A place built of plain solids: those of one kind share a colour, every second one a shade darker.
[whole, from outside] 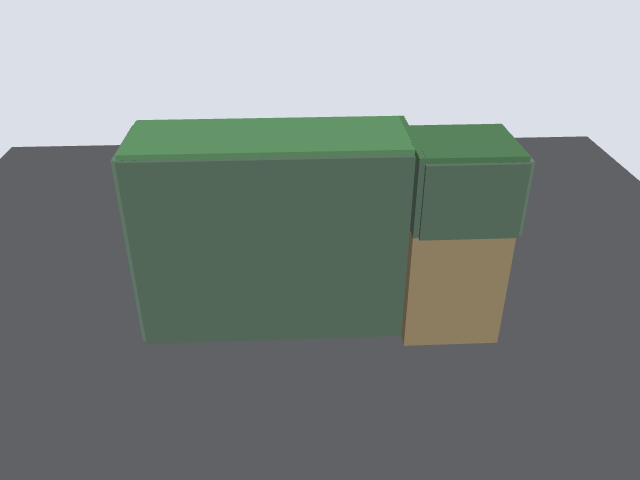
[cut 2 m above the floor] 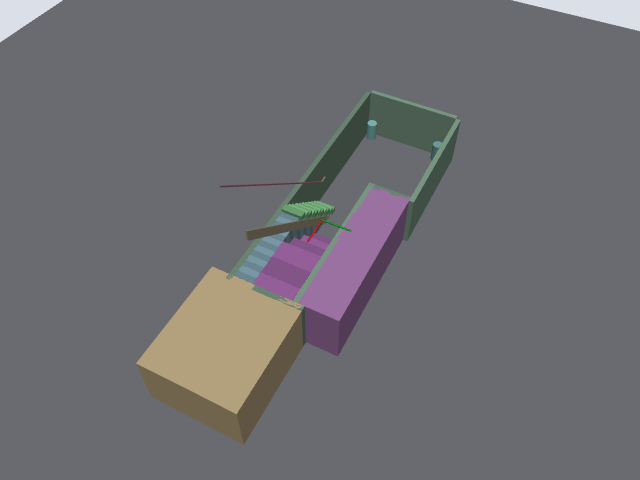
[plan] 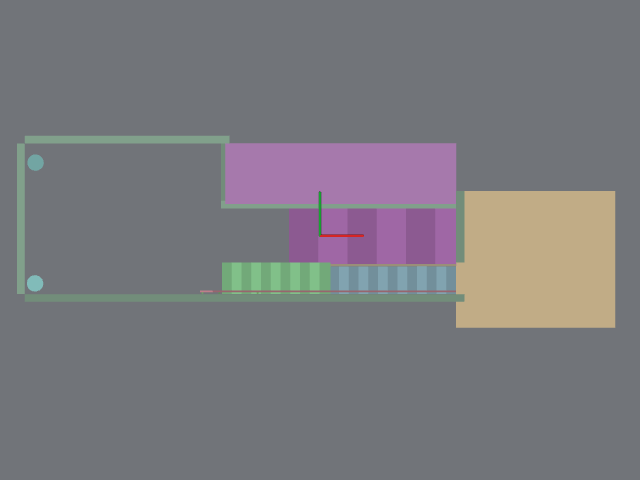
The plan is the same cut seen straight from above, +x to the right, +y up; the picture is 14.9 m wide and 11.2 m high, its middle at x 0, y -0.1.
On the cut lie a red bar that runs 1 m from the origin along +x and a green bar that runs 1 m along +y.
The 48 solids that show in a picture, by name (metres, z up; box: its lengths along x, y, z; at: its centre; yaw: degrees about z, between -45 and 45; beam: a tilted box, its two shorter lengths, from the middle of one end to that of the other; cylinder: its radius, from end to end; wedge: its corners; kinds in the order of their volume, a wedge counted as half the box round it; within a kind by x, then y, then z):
{
 "floor_1": {"box": [3.72, 3.2, 5.15], "at": [5.03, -0.55, 2.28]},
 "fill_1": {"box": [5.39, 1.42, 7.71], "at": [0.49, 1.45, 3.8]},
 "wall_1": {"box": [0.18, 3.51, 7.72], "at": [-6.98, 0.39, 3.81]},
 "wall_2": {"box": [4.78, 0.18, 7.72], "at": [-4.5, 2.24, 3.81]},
 "wall_3": {"box": [0.2, 1.51, 7.72], "at": [-2.21, 1.39, 3.81]},
 "wall_4": {"box": [10.26, 0.18, 7.72], "at": [-1.76, -1.45, 3.81]},
 "wall_5": {"box": [5.49, 0.18, 7.72], "at": [0.43, 0.73, 3.81]},
 "wall_6": {"box": [0.2, 0.79, 2.82], "at": [3.27, -1.76, 6.26]},
 "wall_7": {"box": [0.2, 1.67, 7.72], "at": [3.27, 0.21, 3.81]},
 "wall_8": {"box": [3.52, 0.18, 2.82], "at": [5.13, -2.24, 6.26]},
 "wall_9": {"box": [0.18, 3.2, 2.82], "at": [6.98, -0.55, 6.26]},
 "roof_1": {"box": [10.06, 3.51, 0.2], "at": [-1.86, 0.39, 7.77]},
 "roof_2": {"box": [0.2, 4.3, 0.2], "at": [3.27, 0.0, 7.77]},
 "roof_3": {"box": [3.52, 3.2, 0.2], "at": [5.13, -0.55, 7.77]},
 "mass_1": {"box": [0.69, 1.35, 0.36], "at": [-0.38, -0.04, 0.13]},
 "mass_2": {"box": [0.69, 1.35, 0.95], "at": [0.3, -0.04, 0.42]},
 "mass_3": {"box": [0.69, 1.35, 1.53], "at": [0.98, -0.04, 0.71]},
 "mass_4": {"box": [0.69, 1.35, 2.11], "at": [1.67, -0.04, 1.01]},
 "mass_5": {"box": [0.69, 1.35, 2.7], "at": [2.35, -0.04, 1.3]},
 "mass_6": {"box": [0.49, 1.35, 3.28], "at": [2.94, -0.04, 1.59]},
 "under_1": {"box": [0.23, 0.65, 2.17], "at": [0.33, -1.04, 1.03]},
 "under_2": {"box": [0.23, 0.65, 2.36], "at": [0.56, -1.04, 1.13]},
 "under_3": {"box": [0.23, 0.65, 2.56], "at": [0.79, -1.04, 1.23]},
 "under_4": {"box": [0.23, 0.65, 2.75], "at": [1.01, -1.04, 1.33]},
 "under_5": {"box": [0.23, 0.65, 2.95], "at": [1.24, -1.04, 1.42]},
 "under_6": {"box": [0.23, 0.65, 3.14], "at": [1.47, -1.04, 1.52]},
 "under_7": {"box": [0.23, 0.65, 3.34], "at": [1.7, -1.04, 1.62]},
 "under_8": {"box": [0.23, 0.65, 3.53], "at": [1.92, -1.04, 1.72]},
 "under_9": {"box": [0.23, 0.65, 3.73], "at": [2.15, -1.04, 1.81]},
 "under_10": {"box": [0.23, 0.65, 3.92], "at": [2.38, -1.04, 1.91]},
 "under_11": {"box": [0.23, 0.65, 4.12], "at": [2.61, -1.04, 2.01]},
 "under_12": {"box": [0.23, 0.65, 4.31], "at": [2.83, -1.04, 2.11]},
 "under_13": {"box": [0.23, 0.65, 4.51], "at": [3.06, -1.04, 2.2]},
 "string_1": {"wedge": [[-1.59, -0.71, -0.05], [-1.59, -0.71, 0.34], [-1.59, -0.66, -0.05], [-1.59, -0.66, 0.34], [3.17, -0.71, 4.03], [3.17, -0.71, 4.42], [3.17, -0.66, 4.03], [3.17, -0.66, 4.42]]},
 "guard_rail_1": {"wedge": [[-2.5, -1.32, 0.94], [-2.5, -1.32, 1.0], [-2.5, -1.28, 0.94], [-2.5, -1.28, 1.0], [3.17, -1.32, 5.79], [3.17, -1.32, 5.85], [3.17, -1.28, 5.79], [3.17, -1.28, 5.85]]},
 "tread_1": {"wedge": [[-2.29, -1.36, -0.05], [-2.29, -1.36, 0.19], [-2.29, -0.63, -0.05], [-2.29, -0.63, 0.18], [-2.03, -1.36, -0.05], [-2.03, -1.36, 0.18], [-2.03, -0.63, -0.05], [-2.03, -0.63, 0.18]]},
 "tread_2": {"wedge": [[-2.06, -1.36, 0.17], [-2.06, -1.36, 0.38], [-2.06, -0.63, 0.17], [-2.06, -0.63, 0.38], [-1.8, -1.36, 0.17], [-1.8, -1.36, 0.38], [-1.8, -0.63, 0.17], [-1.8, -0.63, 0.37]]},
 "tread_3": {"wedge": [[-1.83, -1.36, 0.36], [-1.83, -1.36, 0.58], [-1.83, -0.63, 0.36], [-1.83, -0.63, 0.57], [-1.58, -1.36, 0.36], [-1.58, -1.36, 0.57], [-1.58, -0.63, 0.36], [-1.58, -0.63, 0.57]]},
 "tread_4": {"wedge": [[-1.6, -1.36, 0.56], [-1.6, -1.36, 0.77], [-1.6, -0.63, 0.56], [-1.6, -0.63, 0.77], [-1.35, -1.36, 0.56], [-1.35, -1.36, 0.77], [-1.35, -0.63, 0.56], [-1.35, -0.63, 0.77]]},
 "tread_5": {"wedge": [[-1.38, -1.36, 0.76], [-1.38, -1.36, 0.96], [-1.38, -0.63, 0.76], [-1.38, -0.63, 0.96], [-1.12, -1.36, 0.76], [-1.12, -1.36, 0.96], [-1.12, -0.63, 0.76], [-1.12, -0.63, 0.96]]},
 "tread_6": {"wedge": [[-1.15, -1.36, 0.95], [-1.15, -1.36, 1.16], [-1.15, -0.63, 0.95], [-1.15, -0.63, 1.15], [-0.89, -1.36, 0.95], [-0.89, -1.36, 1.16], [-0.89, -0.63, 0.95], [-0.89, -0.63, 1.15]]},
 "tread_7": {"wedge": [[-0.92, -1.36, 1.14], [-0.92, -1.36, 1.35], [-0.92, -0.63, 1.14], [-0.92, -0.63, 1.35], [-0.67, -1.36, 1.14], [-0.67, -1.36, 1.35], [-0.67, -0.63, 1.14], [-0.67, -0.63, 1.35]]},
 "tread_8": {"wedge": [[-0.7, -1.36, 1.34], [-0.7, -1.36, 1.55], [-0.7, -0.63, 1.34], [-0.7, -0.63, 1.54], [-0.44, -1.36, 1.34], [-0.44, -1.36, 1.55], [-0.44, -0.63, 1.34], [-0.44, -0.63, 1.54]]},
 "tread_9": {"wedge": [[-0.47, -1.36, 1.53], [-0.47, -1.36, 1.74], [-0.47, -0.63, 1.53], [-0.47, -0.63, 1.74], [-0.21, -1.36, 1.53], [-0.21, -1.36, 1.74], [-0.21, -0.63, 1.53], [-0.21, -0.63, 1.74]]},
 "tread_10": {"wedge": [[-0.24, -1.36, 1.73], [-0.24, -1.36, 1.94], [-0.24, -0.63, 1.73], [-0.24, -0.63, 1.93], [0.02, -1.36, 1.73], [0.02, -1.36, 1.94], [0.02, -0.63, 1.73], [0.02, -0.63, 1.93]]},
 "tread_11": {"wedge": [[-0.01, -1.36, 1.92], [-0.01, -1.36, 2.13], [-0.01, -0.63, 1.92], [-0.01, -0.63, 2.13], [0.24, -1.36, 1.92], [0.24, -1.36, 2.13], [0.24, -0.63, 1.92], [0.24, -0.63, 2.13]]},
 "bin_1": {"cylinder": 0.19, "from": [-6.65, -1.11, 0.0], "to": [-6.65, -1.11, 0.75]},
 "bin_2": {"cylinder": 0.19, "from": [-6.64, 1.71, 0.0], "to": [-6.64, 1.71, 0.75]}
}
